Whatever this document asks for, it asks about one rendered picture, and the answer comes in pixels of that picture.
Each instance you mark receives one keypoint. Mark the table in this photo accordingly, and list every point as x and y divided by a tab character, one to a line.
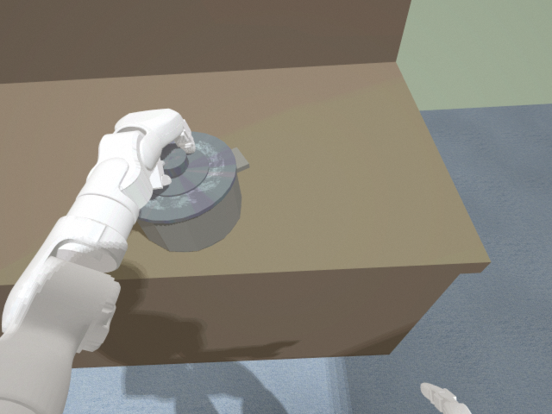
351	226

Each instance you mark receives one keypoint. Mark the robot left upper arm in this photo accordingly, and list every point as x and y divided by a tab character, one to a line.
66	308

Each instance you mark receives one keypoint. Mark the pot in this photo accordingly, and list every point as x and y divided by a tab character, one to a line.
205	230

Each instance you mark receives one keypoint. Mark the knob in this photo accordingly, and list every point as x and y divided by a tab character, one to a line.
176	161

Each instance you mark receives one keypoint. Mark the robot right hand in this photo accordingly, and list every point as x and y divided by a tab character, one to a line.
443	399

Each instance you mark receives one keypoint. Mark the robot left hand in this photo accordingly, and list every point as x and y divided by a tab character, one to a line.
169	126

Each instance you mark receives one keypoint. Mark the robot left forearm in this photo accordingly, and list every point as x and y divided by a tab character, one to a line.
94	232

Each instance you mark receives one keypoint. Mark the lid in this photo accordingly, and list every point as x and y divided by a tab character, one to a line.
205	183

